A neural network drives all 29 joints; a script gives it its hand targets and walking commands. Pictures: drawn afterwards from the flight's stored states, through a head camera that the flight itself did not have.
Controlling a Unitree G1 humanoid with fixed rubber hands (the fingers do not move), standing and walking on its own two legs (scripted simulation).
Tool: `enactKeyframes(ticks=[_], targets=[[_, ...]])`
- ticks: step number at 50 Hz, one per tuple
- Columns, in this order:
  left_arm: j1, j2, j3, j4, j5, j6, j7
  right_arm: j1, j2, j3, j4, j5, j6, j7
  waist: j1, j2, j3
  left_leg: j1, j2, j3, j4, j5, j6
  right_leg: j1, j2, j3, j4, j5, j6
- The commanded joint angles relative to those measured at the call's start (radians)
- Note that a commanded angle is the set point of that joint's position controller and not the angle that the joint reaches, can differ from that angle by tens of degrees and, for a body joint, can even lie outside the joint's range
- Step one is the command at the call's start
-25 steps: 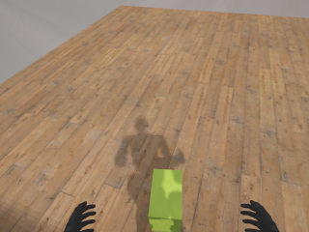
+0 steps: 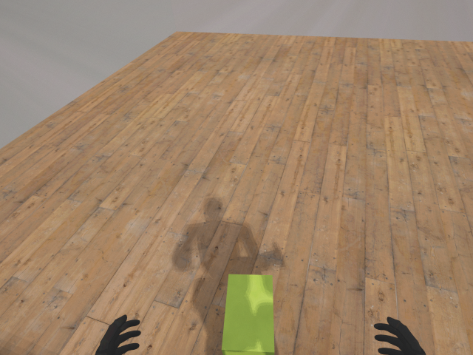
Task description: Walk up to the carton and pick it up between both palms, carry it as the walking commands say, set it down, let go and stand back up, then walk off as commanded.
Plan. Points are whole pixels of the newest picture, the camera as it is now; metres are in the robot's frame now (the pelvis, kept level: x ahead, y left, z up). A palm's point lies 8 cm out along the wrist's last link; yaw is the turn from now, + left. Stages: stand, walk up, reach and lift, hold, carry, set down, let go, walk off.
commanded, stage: stand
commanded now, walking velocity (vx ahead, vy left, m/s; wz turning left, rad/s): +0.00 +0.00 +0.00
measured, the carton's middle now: (250, 324) +0.44 +0.03 -0.64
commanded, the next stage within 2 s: walk off in 1.72 s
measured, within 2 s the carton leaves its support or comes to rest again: neither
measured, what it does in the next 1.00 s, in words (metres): stands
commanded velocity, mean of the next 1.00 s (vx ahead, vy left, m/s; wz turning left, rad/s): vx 0.00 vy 0.00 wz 0.00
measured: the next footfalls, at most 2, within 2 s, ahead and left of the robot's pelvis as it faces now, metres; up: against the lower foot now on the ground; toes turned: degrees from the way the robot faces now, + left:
none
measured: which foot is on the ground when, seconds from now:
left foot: down 0.00-1.00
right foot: down 0.00-1.00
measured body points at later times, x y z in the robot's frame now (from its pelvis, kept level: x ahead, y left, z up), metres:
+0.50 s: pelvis +0.04 +0.01 +0.00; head +0.02 +0.00 +0.45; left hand +0.21 +0.27 -0.06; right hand +0.19 -0.25 -0.09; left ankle -0.01 +0.10 -0.73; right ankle +0.01 -0.08 -0.73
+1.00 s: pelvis +0.01 +0.00 +0.00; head -0.03 -0.01 +0.45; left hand +0.18 +0.27 -0.06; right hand +0.16 -0.26 -0.09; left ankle -0.01 +0.10 -0.73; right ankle +0.01 -0.08 -0.73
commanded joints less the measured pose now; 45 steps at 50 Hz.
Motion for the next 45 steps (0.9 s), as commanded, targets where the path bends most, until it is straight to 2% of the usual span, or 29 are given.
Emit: enactKeyframes(ticks=[1,2,5,7,11,13,14,15,17,18,19,21,23,24,26,27,29,30,31,32,34,35,36,37,38,40,41,43,45], targets=[[-0.048,0.217,0.027,-0.029,0.105,-0.084,0.023,-0.033,-0.223,-0.023,-0.006,-0.024,-0.112,-0.018,0.035,-0.06,0.01,-0.145,0.099,-0.116,-0.149,0.007,-0.017,-0.111,-0.114,0.133,-0.11,-0.038,0.013],[-0.03,0.219,0.025,-0.019,0.112,-0.09,0.024,-0.05,-0.218,-0.023,0.01,-0.019,-0.117,-0.019,0.03,-0.046,-0.05,-0.104,0.101,-0.126,-0.161,0.003,-0.02,-0.094,-0.112,0.156,-0.135,-0.109,0.012],[-0.05,0.23,0.021,-0.011,0.099,-0.094,0.032,-0.078,-0.22,-0.021,0.035,-0.02,-0.13,-0.034,0.034,-0.066,-0.081,-0.063,0.102,-0.087,-0.098,0.251,-0.02,-0.027,-0.124,0.147,-0.076,0.218,0.009],[-0.034,0.221,0.004,-0.004,0.103,-0.098,0.038,-0.048,-0.235,-0.033,0.053,-0.01,-0.136,-0.042,0.011,-0.032,-0.128,0.007,0.116,-0.082,-0.094,0.302,-0.036,-0.025,-0.132,0.143,-0.088,0.318,-0.003],[-0.03,0.215,0.009,0.016,0.094,-0.104,0.047,-0.025,-0.221,-0.03,0.078,-0.006,-0.131,-0.043,0.021,-0.03,-0.147,0.014,0.12,-0.069,-0.054,0.51,-0.022,0.029,-0.133,0.14,-0.067,0.504,-0.008],[-0.007,0.229,0.018,0.032,0.098,-0.107,0.052,-0.025,-0.218,-0.038,0.098,-0.005,-0.13,-0.054,0.024,-0.11,-0.191,0.036,0.117,-0.048,-0.059,0.564,-0.028,0.079,-0.135,0.117,-0.024,0.559,-0.007],[-0.02,0.228,0.013,0.002,0.096,-0.114,0.051,-0.029,-0.249,-0.04,0.08,-0.012,-0.123,-0.057,0.022,-0.016,-0.107,-0.028,0.119,-0.06,-0.08,0.563,-0.028,0.045,-0.135,0.124,-0.036,0.508,-0.002],[-0.036,0.236,0.017,0.005,0.096,-0.108,0.049,-0.055,-0.223,-0.037,0.074,-0.012,-0.133,-0.049,0.033,-0.077,-0.155,0.014,0.117,-0.066,-0.095,0.495,-0.022,0.048,-0.128,0.101,-0.05,0.479,0.007],[-0.036,0.258,0.016,0.029,0.094,-0.105,0.049,-0.037,-0.219,-0.035,0.078,-0.008,-0.138,-0.051,0.012,-0.035,-0.112,-0.006,0.119,-0.076,-0.1,0.446,-0.021,0.026,-0.132,0.124,-0.061,0.428,0.0],[-0.052,0.241,0.03,0.031,0.098,-0.098,0.048,-0.055,-0.223,-0.035,0.1,-0.006,-0.142,-0.047,0.036,-0.01,-0.197,0.013,0.133,-0.08,-0.079,0.401,-0.019,0.054,-0.127,0.105,-0.057,0.374,-0.009],[-0.046,0.231,0.009,0.041,0.096,-0.105,0.046,-0.089,-0.237,-0.05,0.066,-0.004,-0.138,-0.045,0.018,-0.045,-0.138,-0.025,0.125,-0.102,-0.128,0.349,-0.023,0.017,-0.128,0.114,-0.057,0.345,-0.01],[-0.057,0.238,0.027,0.038,0.106,-0.109,0.048,-0.047,-0.238,-0.042,0.096,-0.019,-0.144,-0.052,0.029,-0.03,-0.1,-0.027,0.129,-0.112,-0.163,0.301,-0.021,0.006,-0.123,0.117,-0.084,0.232,-0.014],[-0.02,0.229,0.019,0.032,0.096,-0.113,0.05,-0.054,-0.254,-0.045,0.089,-0.015,-0.151,-0.054,0.029,-0.07,-0.082,-0.034,0.131,-0.121,-0.141,0.242,-0.004,-0.017,-0.135,0.159,-0.113,0.228,-0.011],[-0.043,0.245,0.018,0.042,0.109,-0.126,0.051,-0.046,-0.233,-0.037,0.086,-0.007,-0.151,-0.049,0.008,-0.036,-0.04,-0.044,0.127,-0.115,-0.145,0.25,-0.004,-0.03,-0.132,0.151,-0.121,0.227,-0.011],[-0.023,0.25,0.029,0.047,0.095,-0.13,0.054,-0.057,-0.256,-0.044,0.11,-0.015,-0.153,-0.047,0.037,-0.038,-0.121,-0.014,0.12,-0.105,-0.121,0.318,-0.011,0.015,-0.139,0.151,-0.087,0.305,-0.022],[-0.07,0.254,0.02,0.043,0.101,-0.128,0.049,-0.054,-0.231,-0.045,0.095,-0.007,-0.159,-0.042,0.007,-0.009,-0.112,-0.023,0.125,-0.093,-0.122,0.306,-0.011,0.016,-0.138,0.134,-0.093,0.3,-0.017],[-0.039,0.269,0.032,0.05,0.098,-0.123,0.046,-0.035,-0.247,-0.037,0.106,-0.007,-0.154,-0.043,0.025,-0.075,-0.045,-0.034,0.114,-0.1,-0.142,0.308,0.001,0.016,-0.135,0.16,-0.107,0.316,-0.02],[-0.025,0.239,0.022,0.053,0.096,-0.123,0.042,-0.012,-0.253,-0.04,0.116,-0.01,-0.155,-0.044,0.021,-0.065,-0.091,0.019,0.12,-0.091,-0.12,0.357,0.002,0.014,-0.141,0.15,-0.099,0.366,-0.018],[-0.033,0.248,0.012,0.06,0.091,-0.128,0.046,-0.039,-0.254,-0.043,0.102,-0.001,-0.155,-0.048,0.012,-0.109,-0.131,0.026,0.127,-0.108,-0.149,0.411,-0.001,0.041,-0.146,0.142,-0.08,0.388,-0.026],[-0.019,0.247,0.021,0.058,0.091,-0.126,0.05,-0.062,-0.238,-0.038,0.105,-0.007,-0.157,-0.044,0.029,-0.088,-0.135,0.006,0.128,-0.094,-0.13,0.407,-0.009,0.048,-0.135,0.134,-0.096,0.394,-0.005],[-0.022,0.261,0.024,0.056,0.098,-0.125,0.052,-0.036,-0.241,-0.034,0.119,-0.009,-0.164,-0.048,0.038,0.007,-0.142,-0.016,0.128,-0.106,-0.101,0.419,-0.014,0.085,-0.162,0.145,-0.09,0.397,-0.025],[-0.008,0.235,0.015,0.065,0.102,-0.135,0.045,-0.063,-0.226,-0.031,0.118,-0.005,-0.159,-0.052,0.037,-0.064,-0.107,0.006,0.124,-0.102,-0.114,0.42,-0.006,0.03,-0.145,0.131,-0.082,0.401,-0.013],[-0.047,0.259,0.017,0.055,0.099,-0.131,0.048,-0.034,-0.209,-0.024,0.121,0.003,-0.16,-0.053,0.021,-0.076,-0.106,-0.019,0.122,-0.107,-0.126,0.408,0.001,0.058,-0.151,0.134,-0.088,0.397,-0.018],[0.005,0.261,0.028,0.069,0.09,-0.136,0.055,-0.02,-0.225,-0.027,0.129,0.002,-0.152,-0.053,0.035,-0.059,-0.097,-0.023,0.134,-0.089,-0.132,0.371,-0.004,0.051,-0.165,0.165,-0.088,0.438,-0.02],[-0.028,0.258,0.012,0.072,0.09,-0.133,0.054,-0.012,-0.224,-0.032,0.119,0.001,-0.158,-0.055,0.013,-0.059,-0.135,0.015,0.122,-0.112,-0.121,0.328,0.011,0.049,-0.159,0.16,-0.1,0.368,-0.02],[-0.027,0.263,0.024,0.075,0.1,-0.127,0.054,-0.064,-0.247,-0.029,0.114,-0.012,-0.167,-0.048,0.03,-0.086,-0.057,-0.037,0.114,-0.089,-0.106,0.297,0.017,0.022,-0.149,0.174,-0.128,0.356,-0.02],[-0.046,0.25,0.012,0.051,0.085,-0.134,0.043,-0.04,-0.256,-0.033,0.129,-0.014,-0.164,-0.046,0.021,-0.109,-0.067,-0.027,0.127,-0.118,-0.152,0.243,0.0,0.003,-0.164,0.165,-0.11,0.264,-0.033],[-0.063,0.239,0.021,0.052,0.088,-0.136,0.045,-0.025,-0.251,-0.033,0.143,-0.019,-0.168,-0.045,0.026,-0.034,-0.042,-0.037,0.122,-0.121,-0.156,0.204,0.01,-0.016,-0.15,0.189,-0.145,0.194,-0.033],[-0.045,0.265,0.015,0.062,0.093,-0.145,0.046,-0.025,-0.237,-0.025,0.154,-0.01,-0.165,-0.045,0.023,-0.067,-0.016,-0.07,0.122,-0.125,-0.172,0.123,0.009,-0.024,-0.142,0.182,-0.17,0.101,-0.02]])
